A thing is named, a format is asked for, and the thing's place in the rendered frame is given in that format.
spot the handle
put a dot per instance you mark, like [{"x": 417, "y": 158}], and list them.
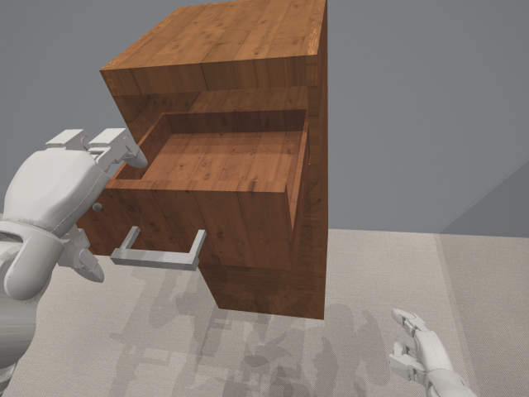
[{"x": 157, "y": 259}]

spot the robot left forearm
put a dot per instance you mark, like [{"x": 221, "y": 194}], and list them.
[{"x": 28, "y": 255}]

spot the left robot hand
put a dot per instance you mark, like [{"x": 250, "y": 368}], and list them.
[{"x": 54, "y": 188}]

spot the robot right forearm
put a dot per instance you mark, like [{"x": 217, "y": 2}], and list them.
[{"x": 446, "y": 383}]

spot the cabinet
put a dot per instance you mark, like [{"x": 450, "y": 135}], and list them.
[{"x": 243, "y": 54}]

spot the drawer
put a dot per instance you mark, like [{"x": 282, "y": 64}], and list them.
[{"x": 240, "y": 175}]

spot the right robot hand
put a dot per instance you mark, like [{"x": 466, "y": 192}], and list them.
[{"x": 413, "y": 361}]

